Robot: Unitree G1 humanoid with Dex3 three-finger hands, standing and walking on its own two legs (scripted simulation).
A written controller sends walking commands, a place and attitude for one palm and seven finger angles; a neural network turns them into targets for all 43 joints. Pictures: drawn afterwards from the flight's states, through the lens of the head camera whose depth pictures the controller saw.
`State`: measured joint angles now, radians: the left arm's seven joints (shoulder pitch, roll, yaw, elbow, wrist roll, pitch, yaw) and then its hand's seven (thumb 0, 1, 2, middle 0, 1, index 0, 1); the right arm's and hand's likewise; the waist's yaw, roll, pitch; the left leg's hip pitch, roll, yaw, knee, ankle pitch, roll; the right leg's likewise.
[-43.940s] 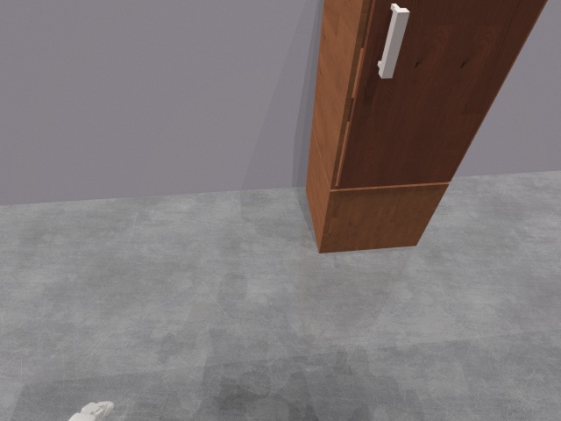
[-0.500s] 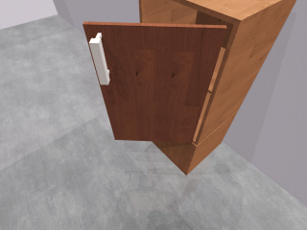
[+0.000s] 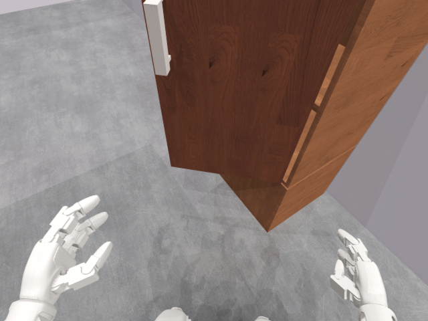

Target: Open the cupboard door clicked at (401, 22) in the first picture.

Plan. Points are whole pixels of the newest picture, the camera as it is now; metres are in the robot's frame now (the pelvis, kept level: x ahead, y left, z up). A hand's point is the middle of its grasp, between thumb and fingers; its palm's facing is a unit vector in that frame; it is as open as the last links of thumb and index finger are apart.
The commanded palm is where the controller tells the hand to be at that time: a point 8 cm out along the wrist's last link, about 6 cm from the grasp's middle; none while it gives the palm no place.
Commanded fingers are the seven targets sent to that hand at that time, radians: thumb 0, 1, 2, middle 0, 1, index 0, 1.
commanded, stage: raise the hand with hooked fingers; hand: left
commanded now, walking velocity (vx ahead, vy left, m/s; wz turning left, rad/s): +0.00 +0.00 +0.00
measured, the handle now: (161, 35) +0.61 +0.19 +0.21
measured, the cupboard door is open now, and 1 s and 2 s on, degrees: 46 46 46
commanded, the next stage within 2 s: move the hooked fingers beside the handle in 1.60 s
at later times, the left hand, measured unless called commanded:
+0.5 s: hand (62, 202) +0.25 +0.26 +0.13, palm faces -0.02 -1.00 -0.05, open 12.1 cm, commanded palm +0.22 +0.31 +0.14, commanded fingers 0.00 -0.29 0.39 -0.28 -1.07 -0.28 -1.07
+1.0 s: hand (23, 134) +0.30 +0.30 +0.21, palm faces +0.02 -1.00 -0.08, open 13.9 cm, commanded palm +0.27 +0.34 +0.22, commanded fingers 0.00 -0.50 0.30 -0.30 -1.20 -0.30 -1.20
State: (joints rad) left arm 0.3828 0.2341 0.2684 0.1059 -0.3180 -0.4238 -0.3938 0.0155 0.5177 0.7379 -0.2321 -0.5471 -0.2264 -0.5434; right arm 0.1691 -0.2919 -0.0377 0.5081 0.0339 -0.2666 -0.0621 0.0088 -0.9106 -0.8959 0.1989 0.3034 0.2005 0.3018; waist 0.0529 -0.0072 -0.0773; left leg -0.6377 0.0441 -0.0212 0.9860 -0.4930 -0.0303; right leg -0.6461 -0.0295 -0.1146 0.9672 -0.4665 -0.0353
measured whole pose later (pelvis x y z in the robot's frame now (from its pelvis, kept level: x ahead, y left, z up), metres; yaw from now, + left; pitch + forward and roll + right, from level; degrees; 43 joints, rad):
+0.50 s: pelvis +0.00 +0.03 +0.03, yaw -1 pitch +3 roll -1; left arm 0.17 0.34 0.35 0.11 -0.35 -0.19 -0.43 0.00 -0.06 0.49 -0.27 -0.92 -0.27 -0.92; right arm 0.30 -0.28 0.04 0.62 0.05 -0.30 -0.09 0.01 -0.91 -0.90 0.20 0.30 0.20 0.30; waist 0.02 0.03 -0.04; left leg -0.42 0.02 0.02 0.76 -0.39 0.01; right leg -0.43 -0.04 -0.08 0.72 -0.34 0.01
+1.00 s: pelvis +0.02 +0.03 +0.05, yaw -1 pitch -1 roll -1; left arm -0.13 0.45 0.44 0.20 -0.32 0.05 -0.49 -0.01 -0.48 0.31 -0.30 -1.19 -0.30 -1.19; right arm 0.24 -0.25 0.10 0.61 0.06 -0.25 -0.10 0.01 -0.90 -0.90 0.20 0.30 0.21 0.30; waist 0.06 0.05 -0.02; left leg -0.21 0.01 0.02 0.55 -0.32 0.01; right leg -0.22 -0.04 -0.09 0.51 -0.27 0.01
